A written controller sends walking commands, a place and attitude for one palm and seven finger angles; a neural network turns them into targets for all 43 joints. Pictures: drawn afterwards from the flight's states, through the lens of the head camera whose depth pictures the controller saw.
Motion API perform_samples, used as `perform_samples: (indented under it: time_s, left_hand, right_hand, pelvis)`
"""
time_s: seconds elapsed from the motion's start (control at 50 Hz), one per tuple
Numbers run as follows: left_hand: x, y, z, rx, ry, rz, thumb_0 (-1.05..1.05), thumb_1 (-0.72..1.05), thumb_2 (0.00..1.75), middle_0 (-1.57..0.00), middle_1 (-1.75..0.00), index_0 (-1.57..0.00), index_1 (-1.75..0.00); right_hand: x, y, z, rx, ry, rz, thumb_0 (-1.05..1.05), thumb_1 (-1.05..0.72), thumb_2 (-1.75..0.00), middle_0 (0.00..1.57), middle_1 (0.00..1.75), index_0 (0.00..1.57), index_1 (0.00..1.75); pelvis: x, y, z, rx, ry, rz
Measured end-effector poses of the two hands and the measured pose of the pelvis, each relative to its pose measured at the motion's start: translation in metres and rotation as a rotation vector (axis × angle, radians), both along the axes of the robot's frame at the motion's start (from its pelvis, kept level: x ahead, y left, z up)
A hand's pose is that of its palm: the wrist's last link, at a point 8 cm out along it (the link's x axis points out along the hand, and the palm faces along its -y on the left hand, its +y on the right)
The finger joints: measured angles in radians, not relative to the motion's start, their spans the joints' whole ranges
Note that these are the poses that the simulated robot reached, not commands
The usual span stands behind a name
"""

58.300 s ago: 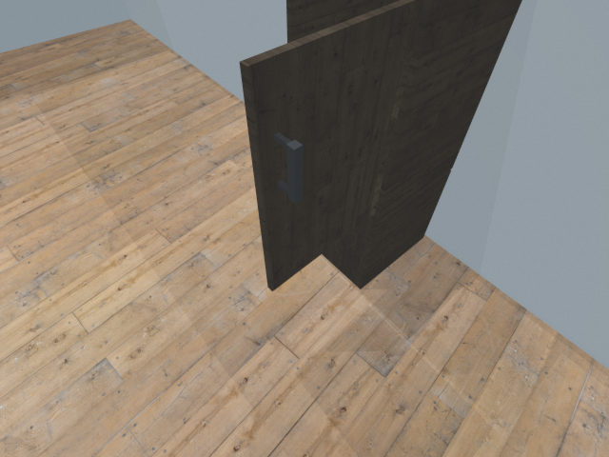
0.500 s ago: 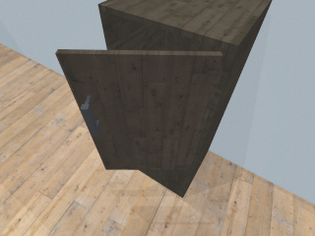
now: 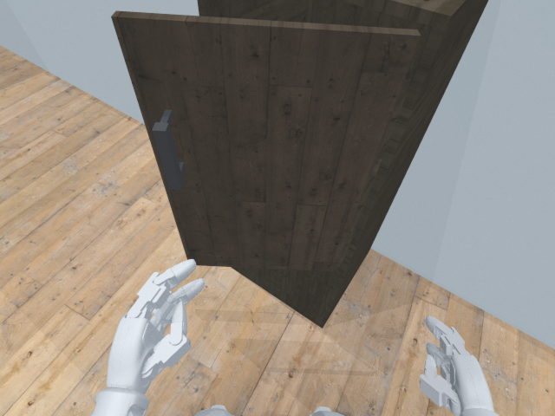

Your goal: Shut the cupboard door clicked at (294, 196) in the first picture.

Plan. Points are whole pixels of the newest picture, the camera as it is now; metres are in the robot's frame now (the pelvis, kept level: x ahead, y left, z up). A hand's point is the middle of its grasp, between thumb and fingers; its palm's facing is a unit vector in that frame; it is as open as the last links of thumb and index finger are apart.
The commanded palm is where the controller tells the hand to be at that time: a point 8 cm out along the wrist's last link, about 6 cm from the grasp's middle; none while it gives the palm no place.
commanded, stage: raise the hand and make a fist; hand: left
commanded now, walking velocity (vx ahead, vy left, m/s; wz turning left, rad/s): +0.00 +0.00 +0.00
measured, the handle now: (171, 151) +0.48 +0.20 +0.11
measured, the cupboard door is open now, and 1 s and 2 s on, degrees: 33 33 33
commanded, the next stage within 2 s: bring the fist close to the handle in 1.56 s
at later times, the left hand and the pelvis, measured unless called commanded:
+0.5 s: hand (139, 337) +0.21 +0.19 +0.04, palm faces +0.10 -0.99 -0.03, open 4.1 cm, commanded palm +0.18 +0.23 +0.06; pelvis -0.01 +0.02 -0.01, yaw +0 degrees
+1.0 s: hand (111, 295) +0.23 +0.21 +0.11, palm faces +0.05 -1.00 -0.06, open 3.1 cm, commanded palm +0.20 +0.27 +0.10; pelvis +0.02 +0.02 +0.01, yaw +3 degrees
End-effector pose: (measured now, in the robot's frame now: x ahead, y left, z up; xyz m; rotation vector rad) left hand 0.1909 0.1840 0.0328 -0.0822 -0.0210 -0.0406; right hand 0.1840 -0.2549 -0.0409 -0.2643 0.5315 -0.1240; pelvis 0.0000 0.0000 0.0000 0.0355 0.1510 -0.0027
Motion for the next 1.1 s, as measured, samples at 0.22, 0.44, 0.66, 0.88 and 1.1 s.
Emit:
perform_samples:
  time_s: [0.22, 0.44, 0.66, 0.88, 1.1]
  left_hand:
    - [-0.058, 0.056, 0.012, 0.151, -0.119, 0.203, 0.03, 0.90, 0.90, -0.56, -0.69, -0.56, -0.69]
    - [0.001, 0.025, 0.000, 0.083, 0.239, -0.043, 0.01, 0.90, 0.90, -0.76, -0.91, -0.76, -0.90]
    - [-0.005, 0.064, 0.049, 0.148, -0.066, 0.088, 0.02, 0.90, 0.90, -0.95, -1.13, -0.95, -1.12]
    - [0.012, 0.085, 0.071, 0.151, -0.027, 0.163, 0.02, 0.89, 0.90, -1.16, -1.35, -1.16, -1.34]
    - [0.024, 0.072, 0.062, 0.142, 0.114, 0.008, 0.02, 0.90, 0.90, -1.28, -1.48, -1.28, -1.47]
  right_hand:
    - [0.035, 0.057, -0.039, 0.041, -0.071, 0.183, 0.01, -0.91, -0.89, 0.20, 0.30, 0.20, 0.30]
    - [-0.050, 0.063, -0.055, 0.147, 0.171, -0.031, 0.01, -0.90, -0.89, 0.21, 0.30, 0.21, 0.30]
    - [-0.043, 0.030, -0.045, 0.002, 0.185, -0.004, 0.01, -0.90, -0.89, 0.20, 0.30, 0.20, 0.30]
    - [0.014, 0.060, -0.008, 0.064, 0.024, 0.034, 0.01, -0.90, -0.89, 0.20, 0.30, 0.20, 0.30]
    - [0.022, 0.068, -0.005, 0.087, 0.047, 0.074, 0.01, -0.90, -0.89, 0.20, 0.30, 0.21, 0.30]
  pelvis:
    - [-0.025, 0.002, -0.042, -0.068, 0.046, 0.064]
    - [-0.015, 0.015, -0.015, -0.044, 0.022, 0.016]
    - [-0.001, 0.023, -0.012, -0.070, 0.028, 0.046]
    - [0.018, 0.023, 0.005, -0.058, 0.003, 0.035]
    - [0.023, 0.021, 0.014, -0.057, -0.028, 0.042]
